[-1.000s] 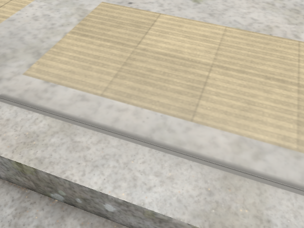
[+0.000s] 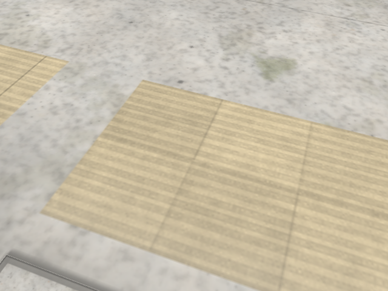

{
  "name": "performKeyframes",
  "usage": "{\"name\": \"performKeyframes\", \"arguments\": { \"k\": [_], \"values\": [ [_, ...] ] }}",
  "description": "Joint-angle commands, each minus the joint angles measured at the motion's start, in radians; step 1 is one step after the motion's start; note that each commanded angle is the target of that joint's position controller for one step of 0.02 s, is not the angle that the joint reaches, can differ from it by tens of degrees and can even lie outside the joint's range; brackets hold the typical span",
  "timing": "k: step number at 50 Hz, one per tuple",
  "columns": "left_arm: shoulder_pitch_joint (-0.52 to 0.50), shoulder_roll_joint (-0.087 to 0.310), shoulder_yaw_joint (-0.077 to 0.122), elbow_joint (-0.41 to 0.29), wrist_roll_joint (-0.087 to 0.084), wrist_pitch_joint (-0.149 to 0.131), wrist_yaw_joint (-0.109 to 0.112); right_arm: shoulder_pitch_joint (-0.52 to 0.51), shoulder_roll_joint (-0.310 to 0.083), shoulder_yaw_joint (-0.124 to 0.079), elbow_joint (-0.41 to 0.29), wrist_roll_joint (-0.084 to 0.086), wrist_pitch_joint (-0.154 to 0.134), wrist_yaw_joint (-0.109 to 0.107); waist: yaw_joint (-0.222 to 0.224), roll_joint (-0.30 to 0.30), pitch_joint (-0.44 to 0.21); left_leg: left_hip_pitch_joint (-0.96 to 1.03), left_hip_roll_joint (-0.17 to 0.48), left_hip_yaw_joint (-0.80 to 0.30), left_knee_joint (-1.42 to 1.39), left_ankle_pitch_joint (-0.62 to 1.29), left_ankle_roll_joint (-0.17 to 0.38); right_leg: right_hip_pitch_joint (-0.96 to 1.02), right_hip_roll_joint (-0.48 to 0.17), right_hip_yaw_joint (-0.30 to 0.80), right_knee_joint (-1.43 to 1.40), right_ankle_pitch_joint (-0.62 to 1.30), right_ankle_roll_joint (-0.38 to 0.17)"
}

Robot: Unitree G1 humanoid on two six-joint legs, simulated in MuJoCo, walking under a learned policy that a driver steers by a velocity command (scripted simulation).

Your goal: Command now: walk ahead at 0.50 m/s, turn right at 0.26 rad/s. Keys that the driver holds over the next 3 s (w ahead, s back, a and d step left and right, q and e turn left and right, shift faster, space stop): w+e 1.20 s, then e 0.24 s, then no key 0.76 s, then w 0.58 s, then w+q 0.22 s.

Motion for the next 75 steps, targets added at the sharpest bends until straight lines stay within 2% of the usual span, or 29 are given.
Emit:
{"name": "performKeyframes", "arguments": {
  "k": [1, 3, 5, 9, 14, 16, 18, 20, 21, 22, 24, 28, 30, 36, 38, 41, 42, 43, 45, 47, 49, 59, 60, 67, 68, 70, 71, 72, 75],
  "values": [
    [-0.202, 0.244, 0.07, -0.141, -0.001, -0.004, -0.033, 0.375, -0.175, -0.101, 0.131, 0.051, -0.031, -0.027, -0.214, -0.008, 0.027, 0.694, -0.143, 0.106, -0.828, 0.299, -0.124, -0.13, 0.021, 0.001, 0.271, 0.611, -0.175],
    [0.246, -0.089, 0.003, -0.048, -0.001, 0.014, -0.105, 0.787, -0.418, -0.171, 0.287, 0.007, -0.044, -0.039, -0.082, 0.416, -0.253, 1.237, 0.289, -0.366, -0.547, 1.402, 0.235, -0.626, 0.18, 0.048, 1.123, -0.051, -0.122],
    [0.051, -0.094, -0.006, -0.072, -0.059, 0.003, -0.098, 0.758, -0.275, -0.148, 0.362, 0.0, -0.058, 0.018, -0.169, 0.47, -0.004, 1.037, 0.331, -0.46, -0.581, 0.742, 0.187, -1.249, 0.244, 0.243, 2.234, -0.026, -0.239],
    [-0.407, -0.085, -0.057, -0.37, -0.027, 0.051, -0.048, 0.488, 0.048, -0.03, 0.408, -0.039, -0.046, -0.007, -0.032, 0.042, 0.164, 0.74, 0.26, -0.218, -0.816, 0.032, 0.08, -1.443, 0.068, 0.184, 2.142, -0.042, -0.351],
    [-0.496, 0.097, -0.037, -0.491, -0.09, 0.144, -0.062, 0.109, -0.15, -0.054, 0.23, -0.058, -0.099, 0.007, 0.16, 0.086, 0.108, 0.002, 0.084, 0.19, -1.278, 0.205, 0.111, -0.606, 0.064, -0.06, 1.486, 0.215, -0.23],
    [-0.397, 0.086, -0.032, -0.431, -0.093, 0.156, -0.064, 0.267, -0.272, -0.079, 0.241, -0.008, -0.127, 0.007, 0.159, 0.079, 0.04, 0.458, 0.139, 0.249, -1.065, 1.336, 0.061, -0.709, 0.137, -0.154, 1.224, 0.032, -0.191],
    [-0.336, 0.036, -0.041, -0.406, -0.065, 0.161, -0.062, 0.428, -0.312, -0.102, 0.267, 0.043, -0.123, 0.006, 0.104, 0.249, 0.002, 0.935, 0.237, 0.186, -0.84, 1.723, 0.067, -0.883, 0.219, -0.186, 0.947, -0.301, -0.149],
    [-0.205, 0.046, -0.035, -0.386, -0.063, 0.165, -0.035, 0.477, -0.318, -0.131, 0.24, -0.035, -0.078, 0.009, 0.089, 0.324, -0.085, 1.032, 0.252, 0.179, -0.606, 2.001, 0.139, -0.75, 0.301, -0.076, 0.735, -0.206, -0.165],
    [0.015, 0.127, -0.002, -0.304, -0.065, 0.167, -0.006, 0.476, -0.254, -0.124, 0.188, -0.102, -0.07, 0.021, 0.124, 0.18, -0.248, 0.67, 0.189, 0.11, -0.337, 1.927, 0.126, -0.292, 0.319, 0.157, 0.695, 0.011, -0.243],
    [0.247, 0.194, 0.012, -0.193, -0.05, 0.154, 0.024, 0.4, -0.157, -0.1, 0.119, -0.13, -0.061, 0.055, 0.159, -0.118, -0.325, 0.212, 0.009, 0.035, 0.05, 0.734, 0.04, 0.099, 0.185, 0.577, 0.351, 0.007, -0.349],
    [0.213, 0.173, 0.034, -0.12, -0.025, 0.064, 0.008, 0.317, -0.089, -0.103, 0.114, 0.009, -0.049, 0.048, 0.118, -0.112, 0.032, -0.259, -0.248, -0.343, 0.862, 0.179, 0.015, -0.089, 0.072, 0.835, 0.127, -0.415, -0.272],
    [-0.125, -0.017, -0.016, -0.048, -0.03, -0.026, -0.026, 0.122, -0.07, -0.071, -0.028, -0.009, -0.041, -0.039, -0.122, 0.088, 0.12, -0.314, -0.156, -0.23, 0.747, 0.017, 0.007, -0.34, 0.133, 0.544, 0.133, -0.119, -0.251],
    [-0.265, 0.051, 0.014, -0.12, -0.044, -0.046, -0.027, 0.105, -0.113, -0.094, -0.037, 0.034, -0.053, -0.067, -0.151, 0.06, 0.084, -0.097, -0.117, -0.098, 0.552, -0.138, -0.062, -0.532, 0.171, 0.4, 0.046, -0.027, -0.228],
    [-0.06, 0.12, 0.051, -0.157, -0.073, -0.088, 0.011, -0.102, -0.044, -0.077, -0.115, -0.003, -0.069, -0.057, 0.005, -0.007, 0.091, 0.179, -0.014, -0.042, -0.16, -0.147, -0.233, -0.397, 0.098, 0.398, 0.039, 0.139, -0.202],
    [0.047, 0.139, 0.066, -0.14, -0.076, -0.075, -0.005, -0.125, -0.028, -0.071, -0.129, 0.026, -0.069, -0.059, 0.047, -0.062, 0.107, 0.263, -0.069, 0.027, -0.305, -0.151, -0.25, -0.335, 0.054, 0.478, 0.049, 0.045, -0.232],
    [0.032, 0.162, 0.082, -0.159, -0.064, -0.066, -0.011, -0.025, -0.138, -0.112, -0.133, 0.078, -0.123, -0.068, -0.022, -0.054, 0.076, 0.444, -0.105, 0.006, -0.508, -0.041, -0.142, -0.178, 0.041, 0.549, 0.224, 0.306, -0.17],
    [0.049, 0.068, 0.056, -0.168, -0.07, -0.064, -0.008, 0.16, -0.194, -0.134, -0.093, 0.074, -0.143, -0.085, -0.08, 0.065, -0.1, 0.744, 0.015, -0.132, -0.467, 0.037, -0.004, -0.277, 0.153, 0.451, 0.498, 0.3, -0.088],
    [0.151, 0.002, 0.036, -0.23, -0.061, -0.07, 0.003, 0.293, -0.279, -0.145, -0.096, 0.084, -0.138, -0.084, -0.078, 0.446, -0.363, 1.192, 0.292, -0.684, -0.644, 0.073, 0.275, -0.623, 0.326, 0.303, 0.782, -0.18, -0.002],
    [-0.05, 0.115, 0.067, -0.226, -0.058, -0.044, 0.007, 0.294, -0.266, -0.159, -0.029, 0.056, -0.124, -0.082, -0.104, 0.158, 0.002, 0.92, 0.306, -0.703, -0.803, -0.251, 0.144, -0.91, 0.187, 0.231, 1.19, -0.013, -0.018],
    [-0.082, 0.062, 0.057, -0.189, -0.033, -0.02, 0.023, 0.223, -0.032, -0.089, -0.033, 0.055, -0.127, -0.092, -0.067, 0.092, 0.05, 0.724, 0.214, -0.373, -0.846, -0.197, 0.062, -0.787, 0.079, 0.22, 1.106, 0.193, -0.04],
    [-0.172, 0.068, 0.067, -0.208, -0.021, -0.01, 0.003, 0.181, 0.034, -0.08, -0.027, 0.057, -0.134, -0.099, -0.046, 0.089, 0.071, 0.673, 0.151, -0.205, -0.901, -0.056, 0.066, -0.726, 0.03, 0.175, 1.034, 0.173, -0.023],
    [-0.315, 0.055, 0.072, -0.195, -0.019, 0.014, -0.043, 0.366, -0.027, -0.082, 0.079, 0.003, -0.149, -0.047, -0.042, 0.06, 0.144, 0.737, 0.16, 0.16, -0.968, 0.382, 0.099, -0.736, 0.002, 0.128, 0.577, 0.53, -0.05],
    [-0.405, 0.055, 0.082, -0.292, -0.171, 0.05, 0.005, 0.311, -0.154, -0.128, 0.086, 0.099, -0.114, -0.096, -0.044, -0.003, 0.242, 0.683, 0.118, 0.222, -0.958, 0.244, -0.023, -0.678, 0.036, 0.095, 0.496, 0.418, -0.033],
    [-0.22, 0.135, 0.128, -0.376, -0.105, 0.064, 0.027, 0.297, -0.237, -0.173, 0.076, 0.112, -0.053, -0.149, 0.066, 0.184, 0.119, 0.78, 0.101, 0.275, -0.513, 0.935, -0.098, -0.18, 0.201, -0.094, 0.201, 0.22, -0.112],
    [-0.075, 0.2, 0.16, -0.341, -0.097, 0.065, 0.036, 0.27, -0.232, -0.173, 0.055, 0.122, -0.054, -0.143, 0.135, 0.156, 0.042, 0.725, 0.046, 0.275, -0.304, 0.755, -0.141, 0.024, 0.204, -0.041, 0.027, 0.353, -0.151],
    [-0.039, 0.357, 0.172, -0.355, -0.046, 0.067, 0.078, 0.374, -0.082, -0.133, -0.027, 0.055, -0.091, -0.123, -0.017, -0.171, -0.178, 0.066, -0.172, 0.072, 0.406, -0.67, -0.239, 0.6, -0.227, 0.604, 0.199, 1.301, -0.405],
    [0.005, 0.316, 0.161, -0.38, -0.037, 0.066, 0.068, 0.346, -0.125, -0.136, -0.044, 0.09, -0.116, -0.109, 0.057, -0.088, -0.354, 0.039, -0.166, -0.122, 0.505, -0.597, -0.234, 0.584, -0.269, 0.673, 0.067, 1.14, -0.475],
    [-0.076, 0.268, 0.151, -0.398, -0.052, 0.062, 0.064, 0.26, -0.134, -0.138, -0.081, 0.122, -0.119, -0.116, 0.034, -0.063, -0.238, -0.025, -0.128, -0.106, 0.467, -0.489, -0.229, 0.454, -0.211, 0.577, 0.03, 0.912, -0.423],
    [-0.236, 0.178, 0.124, -0.432, -0.085, 0.065, 0.06, 0.233, -0.192, -0.163, -0.062, 0.084, -0.058, -0.155, -0.071, 0.051, -0.034, 0.12, -0.041, -0.089, 0.265, -0.322, -0.23, -0.027, -0.106, 0.408, -0.046, 0.554, -0.292]
  ]
}}
Next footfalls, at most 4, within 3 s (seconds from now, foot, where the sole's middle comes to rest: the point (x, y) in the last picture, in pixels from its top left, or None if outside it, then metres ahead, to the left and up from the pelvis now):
0.02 left None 0.06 0.18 -0.77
0.40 right None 0.27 -0.03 -0.57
0.84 left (154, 265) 0.55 0.15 -0.57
1.38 right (272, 239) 0.65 -0.22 -0.57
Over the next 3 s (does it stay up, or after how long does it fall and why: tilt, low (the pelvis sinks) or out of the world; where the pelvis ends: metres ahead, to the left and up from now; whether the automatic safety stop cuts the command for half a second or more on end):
stays up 0.92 -0.29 0.19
